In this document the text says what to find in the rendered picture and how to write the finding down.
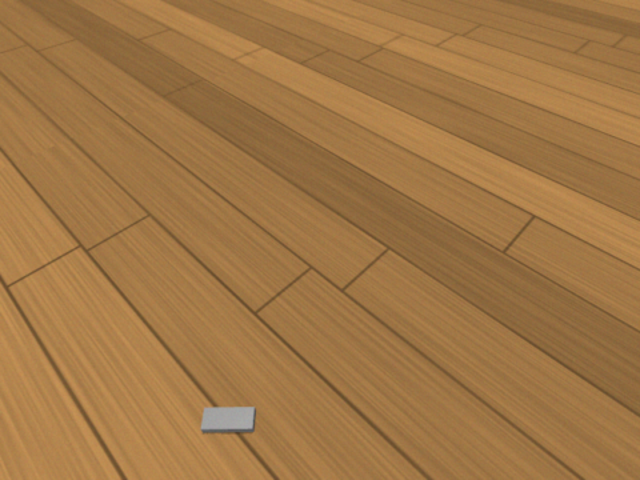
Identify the small box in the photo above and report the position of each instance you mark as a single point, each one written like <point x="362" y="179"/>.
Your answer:
<point x="228" y="419"/>

